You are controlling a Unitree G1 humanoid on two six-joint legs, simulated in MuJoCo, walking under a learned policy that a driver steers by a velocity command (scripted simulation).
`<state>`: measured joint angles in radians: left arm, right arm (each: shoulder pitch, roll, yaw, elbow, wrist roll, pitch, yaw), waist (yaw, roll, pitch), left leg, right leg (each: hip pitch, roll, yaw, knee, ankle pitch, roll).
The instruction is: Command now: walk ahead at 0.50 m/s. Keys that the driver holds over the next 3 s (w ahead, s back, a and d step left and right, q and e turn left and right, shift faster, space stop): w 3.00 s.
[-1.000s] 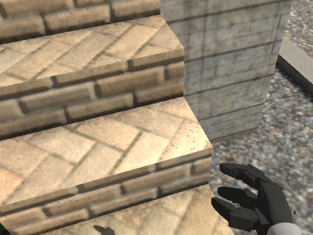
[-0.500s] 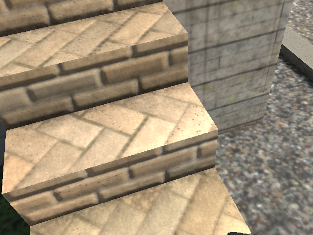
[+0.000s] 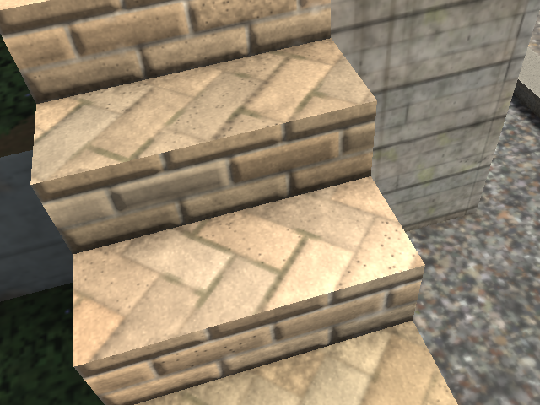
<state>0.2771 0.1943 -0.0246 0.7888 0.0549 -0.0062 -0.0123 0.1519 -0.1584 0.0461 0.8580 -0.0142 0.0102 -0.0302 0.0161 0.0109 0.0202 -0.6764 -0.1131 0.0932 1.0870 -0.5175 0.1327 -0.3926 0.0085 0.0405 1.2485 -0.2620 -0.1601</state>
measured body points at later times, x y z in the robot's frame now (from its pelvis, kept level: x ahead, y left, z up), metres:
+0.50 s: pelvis -0.01 +0.01 -0.05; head +0.02 -0.02 +0.40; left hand -0.03 +0.26 -0.18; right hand +0.17 -0.17 -0.17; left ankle +0.10 +0.11 -0.65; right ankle -0.12 -0.06 -0.77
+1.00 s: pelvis -0.01 -0.01 -0.09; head +0.02 -0.03 +0.36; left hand -0.07 +0.18 -0.23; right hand +0.21 -0.14 -0.19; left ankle +0.07 +0.07 -0.65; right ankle -0.13 -0.09 -0.83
